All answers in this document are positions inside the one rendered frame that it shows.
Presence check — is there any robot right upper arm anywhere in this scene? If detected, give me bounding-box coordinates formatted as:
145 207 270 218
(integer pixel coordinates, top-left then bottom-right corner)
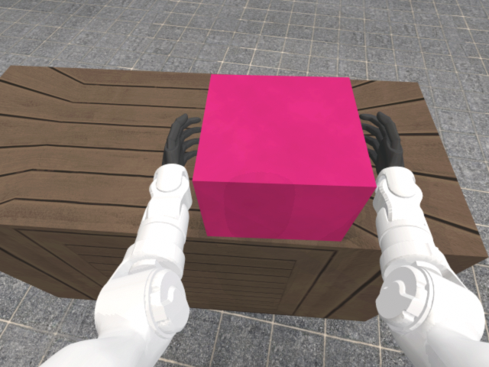
376 265 489 367

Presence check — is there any carton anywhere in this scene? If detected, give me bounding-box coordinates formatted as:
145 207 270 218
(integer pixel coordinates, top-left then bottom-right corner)
193 74 377 242

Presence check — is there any robot left upper arm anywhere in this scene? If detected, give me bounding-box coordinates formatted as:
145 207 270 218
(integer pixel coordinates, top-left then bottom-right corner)
39 268 189 367

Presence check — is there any left robot forearm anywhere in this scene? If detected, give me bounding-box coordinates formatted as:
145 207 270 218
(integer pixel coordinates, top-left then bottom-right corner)
95 164 193 330

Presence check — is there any right robot hand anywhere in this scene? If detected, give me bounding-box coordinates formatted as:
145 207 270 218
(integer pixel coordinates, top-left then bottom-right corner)
359 112 404 175

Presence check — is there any left robot hand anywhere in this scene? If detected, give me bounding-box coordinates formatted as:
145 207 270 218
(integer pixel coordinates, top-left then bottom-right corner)
162 113 202 166

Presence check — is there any right robot forearm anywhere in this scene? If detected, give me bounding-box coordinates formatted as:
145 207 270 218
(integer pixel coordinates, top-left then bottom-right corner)
373 167 485 325

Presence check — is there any pedestal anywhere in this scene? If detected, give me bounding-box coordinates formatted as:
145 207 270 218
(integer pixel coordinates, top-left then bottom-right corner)
0 65 489 321

